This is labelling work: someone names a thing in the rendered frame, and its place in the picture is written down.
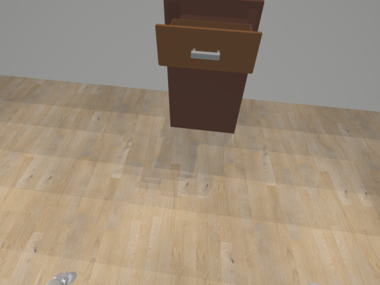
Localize robot left hand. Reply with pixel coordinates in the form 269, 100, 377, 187
46, 272, 77, 285

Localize handle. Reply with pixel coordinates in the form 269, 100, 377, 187
191, 48, 220, 61

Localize cabinet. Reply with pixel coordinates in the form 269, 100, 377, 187
164, 0, 264, 134

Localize drawer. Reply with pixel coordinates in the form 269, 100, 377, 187
155, 18, 262, 74

